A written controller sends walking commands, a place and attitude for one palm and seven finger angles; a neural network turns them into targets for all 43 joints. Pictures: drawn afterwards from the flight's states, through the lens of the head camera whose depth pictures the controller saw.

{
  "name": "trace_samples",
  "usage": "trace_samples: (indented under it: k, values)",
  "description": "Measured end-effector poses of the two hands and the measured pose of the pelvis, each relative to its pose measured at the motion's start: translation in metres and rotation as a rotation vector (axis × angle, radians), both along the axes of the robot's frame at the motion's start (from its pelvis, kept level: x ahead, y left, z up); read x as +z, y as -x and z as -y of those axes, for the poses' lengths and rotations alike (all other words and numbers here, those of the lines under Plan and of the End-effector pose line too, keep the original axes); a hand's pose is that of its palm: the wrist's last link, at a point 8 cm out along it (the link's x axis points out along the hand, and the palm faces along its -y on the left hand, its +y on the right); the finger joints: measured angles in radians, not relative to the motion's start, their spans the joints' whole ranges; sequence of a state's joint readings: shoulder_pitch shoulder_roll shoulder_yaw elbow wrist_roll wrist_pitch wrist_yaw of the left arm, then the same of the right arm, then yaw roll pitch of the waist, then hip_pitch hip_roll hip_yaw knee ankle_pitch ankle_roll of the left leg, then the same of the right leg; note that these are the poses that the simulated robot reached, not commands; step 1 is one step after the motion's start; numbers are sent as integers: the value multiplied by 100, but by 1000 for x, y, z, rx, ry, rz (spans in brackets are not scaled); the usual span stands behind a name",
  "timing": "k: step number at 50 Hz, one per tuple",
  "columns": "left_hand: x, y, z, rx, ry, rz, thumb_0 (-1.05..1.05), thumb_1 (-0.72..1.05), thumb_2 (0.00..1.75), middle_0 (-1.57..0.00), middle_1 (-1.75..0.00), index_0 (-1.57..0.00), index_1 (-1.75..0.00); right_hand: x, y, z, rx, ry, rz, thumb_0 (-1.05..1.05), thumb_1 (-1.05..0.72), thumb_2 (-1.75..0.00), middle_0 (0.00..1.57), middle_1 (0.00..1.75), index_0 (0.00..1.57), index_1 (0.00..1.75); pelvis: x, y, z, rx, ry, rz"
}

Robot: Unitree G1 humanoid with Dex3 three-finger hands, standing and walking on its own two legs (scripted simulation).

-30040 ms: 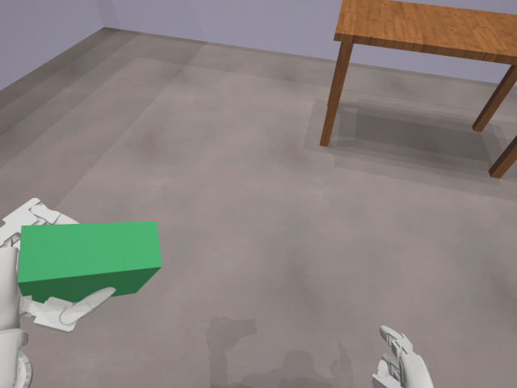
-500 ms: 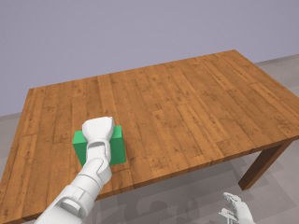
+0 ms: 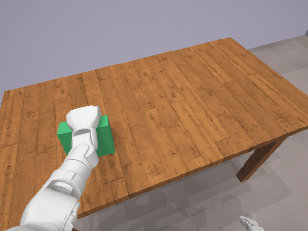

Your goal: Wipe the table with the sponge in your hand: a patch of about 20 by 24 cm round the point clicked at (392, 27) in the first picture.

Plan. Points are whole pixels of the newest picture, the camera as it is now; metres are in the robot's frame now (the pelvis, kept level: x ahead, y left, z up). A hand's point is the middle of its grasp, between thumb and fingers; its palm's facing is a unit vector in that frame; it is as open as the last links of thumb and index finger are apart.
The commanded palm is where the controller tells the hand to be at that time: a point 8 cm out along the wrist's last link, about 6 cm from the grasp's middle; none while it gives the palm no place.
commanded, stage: wipe forward along the third lane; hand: left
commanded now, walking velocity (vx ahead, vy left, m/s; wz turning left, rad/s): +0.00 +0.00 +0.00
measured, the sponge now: (90, 143) +0.38 +0.23 -0.03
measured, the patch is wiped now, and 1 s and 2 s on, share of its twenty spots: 0.95 1.00 1.00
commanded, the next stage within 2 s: wipe back along the third lane in 0.36 s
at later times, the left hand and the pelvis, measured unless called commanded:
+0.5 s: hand (86, 118) +0.44 +0.24 +0.02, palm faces -0.10 +0.00 -1.00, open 9.8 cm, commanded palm +0.41 +0.24 +0.05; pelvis +0.00 +0.02 +0.00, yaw +0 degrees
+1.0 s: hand (86, 124) +0.42 +0.23 +0.02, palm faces -0.04 +0.00 -1.00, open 9.9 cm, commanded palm +0.36 +0.21 +0.05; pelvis +0.02 +0.04 +0.00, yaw +0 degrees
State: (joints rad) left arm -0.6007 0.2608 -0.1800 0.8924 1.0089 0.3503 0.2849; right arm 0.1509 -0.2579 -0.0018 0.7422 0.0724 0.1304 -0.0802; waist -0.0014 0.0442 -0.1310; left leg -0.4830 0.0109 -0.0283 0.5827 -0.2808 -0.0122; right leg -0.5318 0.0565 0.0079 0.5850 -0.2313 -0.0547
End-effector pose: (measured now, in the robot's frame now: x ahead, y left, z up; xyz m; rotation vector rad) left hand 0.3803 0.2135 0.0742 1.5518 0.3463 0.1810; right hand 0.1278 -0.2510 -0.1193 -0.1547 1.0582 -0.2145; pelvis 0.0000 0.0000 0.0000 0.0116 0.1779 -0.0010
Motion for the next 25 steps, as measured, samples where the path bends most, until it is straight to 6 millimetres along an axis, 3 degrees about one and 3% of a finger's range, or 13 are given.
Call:
trace_samples:
  k: [12, 25]
  values:
    - [3, -23, -12, -1, -10, 13, 1, -60, 117, -78, -136, -84, -132, 4, -9, -14, 9, 0, 10, 1, -91, -90, 20, 30, 21, 30, -1, -2, -10, 5, 9, -28]
    - [2, -42, -21, -5, -14, 6, 1, -60, 117, -78, -136, -84, -133, -2, 26, -21, -28, 16, -73, 1, -91, -90, 20, 30, 21, 30, -4, 1, -24, 4, 19, -58]
